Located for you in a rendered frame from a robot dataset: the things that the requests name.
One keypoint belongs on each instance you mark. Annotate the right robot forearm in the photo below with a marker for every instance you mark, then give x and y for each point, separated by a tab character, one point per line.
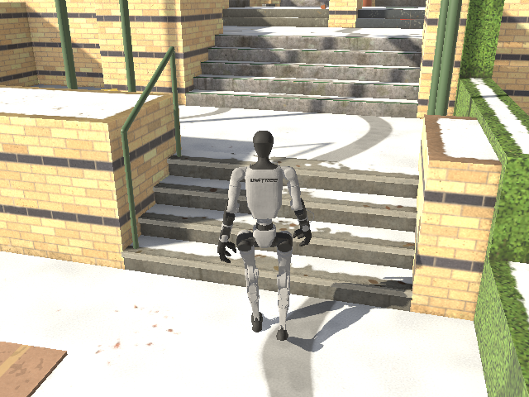
302	218

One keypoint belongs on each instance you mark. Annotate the right robot hand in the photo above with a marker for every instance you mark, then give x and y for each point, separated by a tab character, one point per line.
300	234

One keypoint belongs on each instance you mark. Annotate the left robot forearm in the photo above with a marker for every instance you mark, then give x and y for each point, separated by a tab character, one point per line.
227	224

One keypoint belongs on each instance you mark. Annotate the robot right thigh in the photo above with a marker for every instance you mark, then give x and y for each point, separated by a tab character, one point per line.
284	244

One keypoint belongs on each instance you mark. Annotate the left robot shin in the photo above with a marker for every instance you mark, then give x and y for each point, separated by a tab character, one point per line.
253	295

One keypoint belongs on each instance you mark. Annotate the robot left upper arm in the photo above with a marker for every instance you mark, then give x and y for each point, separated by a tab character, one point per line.
237	175

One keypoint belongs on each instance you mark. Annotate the left robot hand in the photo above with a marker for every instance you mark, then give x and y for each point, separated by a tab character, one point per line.
222	250

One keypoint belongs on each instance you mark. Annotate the robot right upper arm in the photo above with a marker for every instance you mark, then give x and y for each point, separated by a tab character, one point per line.
289	174

